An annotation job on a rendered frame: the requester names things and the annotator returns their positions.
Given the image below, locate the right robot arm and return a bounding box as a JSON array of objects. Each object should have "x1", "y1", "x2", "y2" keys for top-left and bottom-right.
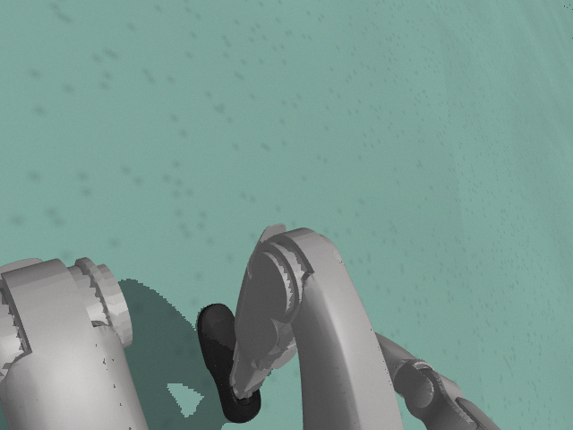
[{"x1": 393, "y1": 359, "x2": 501, "y2": 430}]

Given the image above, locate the right robot foot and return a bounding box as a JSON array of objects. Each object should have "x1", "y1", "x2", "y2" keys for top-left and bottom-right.
[{"x1": 197, "y1": 304, "x2": 261, "y2": 423}]

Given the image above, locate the right robot hand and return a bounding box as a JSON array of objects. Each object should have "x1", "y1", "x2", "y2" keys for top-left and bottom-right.
[{"x1": 375, "y1": 332, "x2": 417, "y2": 384}]

